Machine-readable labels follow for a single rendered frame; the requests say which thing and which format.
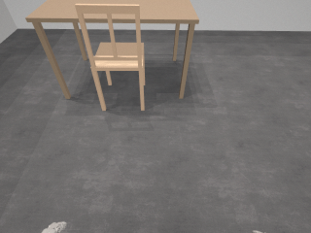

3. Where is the table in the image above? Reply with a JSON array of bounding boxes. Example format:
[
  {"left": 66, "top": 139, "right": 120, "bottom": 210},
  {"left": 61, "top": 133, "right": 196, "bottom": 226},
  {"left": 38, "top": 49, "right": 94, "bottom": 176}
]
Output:
[{"left": 25, "top": 0, "right": 199, "bottom": 99}]

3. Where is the chair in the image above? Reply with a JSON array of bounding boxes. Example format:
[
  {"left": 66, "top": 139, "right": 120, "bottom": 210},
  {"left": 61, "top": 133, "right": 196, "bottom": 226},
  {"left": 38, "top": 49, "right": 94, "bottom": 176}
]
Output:
[{"left": 75, "top": 4, "right": 145, "bottom": 111}]

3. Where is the left robot hand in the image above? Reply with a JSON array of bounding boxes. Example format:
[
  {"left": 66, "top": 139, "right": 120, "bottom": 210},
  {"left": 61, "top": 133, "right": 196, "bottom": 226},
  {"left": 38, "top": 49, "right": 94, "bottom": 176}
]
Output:
[{"left": 41, "top": 221, "right": 67, "bottom": 233}]

